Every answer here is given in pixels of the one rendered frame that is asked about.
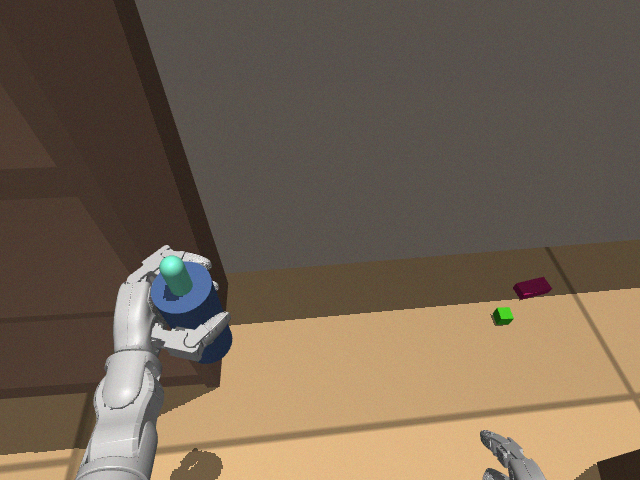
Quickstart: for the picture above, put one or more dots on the left robot hand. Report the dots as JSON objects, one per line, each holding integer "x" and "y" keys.
{"x": 138, "y": 324}

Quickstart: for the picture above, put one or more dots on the right robot hand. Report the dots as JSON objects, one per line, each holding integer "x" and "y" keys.
{"x": 510, "y": 455}

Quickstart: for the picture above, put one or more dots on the left robot arm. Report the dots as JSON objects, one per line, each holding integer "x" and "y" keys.
{"x": 127, "y": 403}

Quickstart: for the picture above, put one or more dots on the bookshelf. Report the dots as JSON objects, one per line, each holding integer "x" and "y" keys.
{"x": 94, "y": 179}

